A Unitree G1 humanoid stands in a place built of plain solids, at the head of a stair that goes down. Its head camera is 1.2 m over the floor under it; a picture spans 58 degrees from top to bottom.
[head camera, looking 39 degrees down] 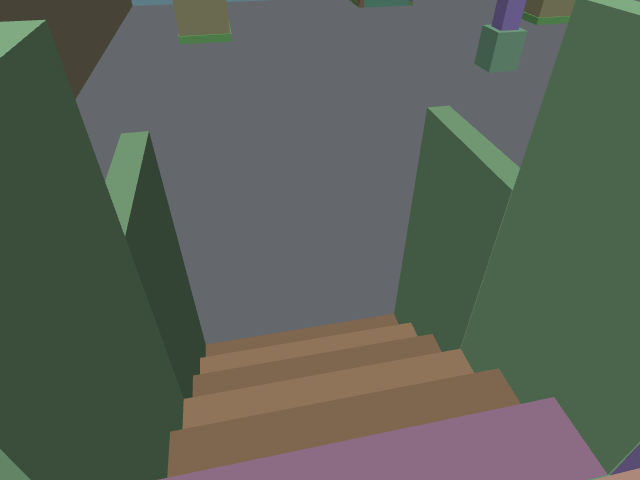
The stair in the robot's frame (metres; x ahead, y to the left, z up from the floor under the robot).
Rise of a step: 0.18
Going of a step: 0.23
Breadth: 1.20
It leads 12 degrees to the left of straight ahead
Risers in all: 6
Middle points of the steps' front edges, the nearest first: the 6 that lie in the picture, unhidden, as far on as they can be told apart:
0.61 -0.13 0.00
0.83 -0.09 -0.18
1.06 -0.04 -0.37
1.29 0.01 -0.55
1.52 0.06 -0.73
1.74 0.11 -0.92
